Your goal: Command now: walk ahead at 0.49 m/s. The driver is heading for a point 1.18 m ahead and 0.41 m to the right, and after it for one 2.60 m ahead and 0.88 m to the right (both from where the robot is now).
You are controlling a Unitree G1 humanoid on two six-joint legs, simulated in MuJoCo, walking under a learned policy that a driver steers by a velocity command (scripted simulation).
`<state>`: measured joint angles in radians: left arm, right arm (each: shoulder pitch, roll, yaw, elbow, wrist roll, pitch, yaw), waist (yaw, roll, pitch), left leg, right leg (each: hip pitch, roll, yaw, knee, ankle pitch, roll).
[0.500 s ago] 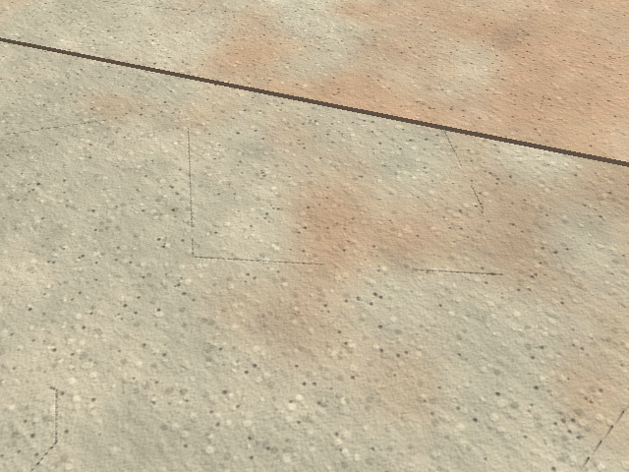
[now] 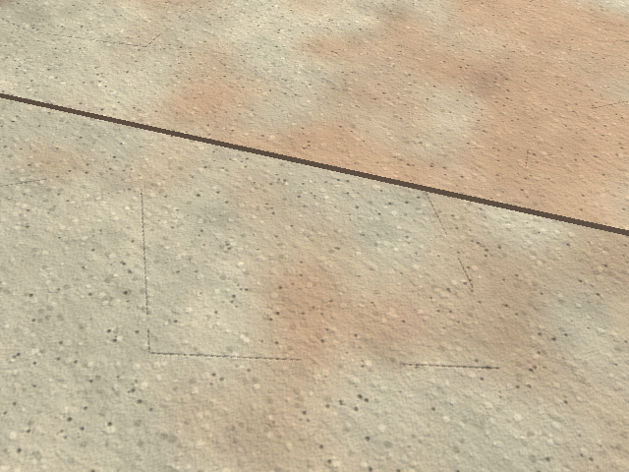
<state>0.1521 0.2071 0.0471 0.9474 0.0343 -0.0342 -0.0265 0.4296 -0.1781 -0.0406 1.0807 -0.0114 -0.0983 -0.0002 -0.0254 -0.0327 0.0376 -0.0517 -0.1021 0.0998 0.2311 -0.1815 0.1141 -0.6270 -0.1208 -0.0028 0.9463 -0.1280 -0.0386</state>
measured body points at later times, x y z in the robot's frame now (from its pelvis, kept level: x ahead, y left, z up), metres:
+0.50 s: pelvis +0.29 -0.06 +0.00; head +0.30 -0.07 +0.45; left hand +0.27 +0.19 -0.14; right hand +0.36 -0.30 -0.15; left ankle +0.32 +0.10 -0.67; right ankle +0.28 -0.11 -0.75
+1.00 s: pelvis +0.56 +0.00 +0.00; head +0.59 +0.01 +0.45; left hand +0.62 +0.25 -0.15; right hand +0.60 -0.27 -0.13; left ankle +0.59 +0.06 -0.75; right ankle +0.51 -0.14 -0.66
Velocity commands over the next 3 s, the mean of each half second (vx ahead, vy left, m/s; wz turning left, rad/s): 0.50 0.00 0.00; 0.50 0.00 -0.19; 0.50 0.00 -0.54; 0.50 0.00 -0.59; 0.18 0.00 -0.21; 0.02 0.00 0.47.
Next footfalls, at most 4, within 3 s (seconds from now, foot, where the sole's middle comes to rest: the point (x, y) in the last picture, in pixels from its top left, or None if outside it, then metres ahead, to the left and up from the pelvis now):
0.26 right None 0.32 -0.12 -0.78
0.80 left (286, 413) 0.63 0.06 -0.78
1.36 right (378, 324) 0.86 -0.16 -0.78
1.92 left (380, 212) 1.23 -0.20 -0.78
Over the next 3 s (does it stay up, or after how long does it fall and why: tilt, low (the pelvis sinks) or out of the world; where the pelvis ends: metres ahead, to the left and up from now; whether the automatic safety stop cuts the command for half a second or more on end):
stays up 1.16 -0.26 0.00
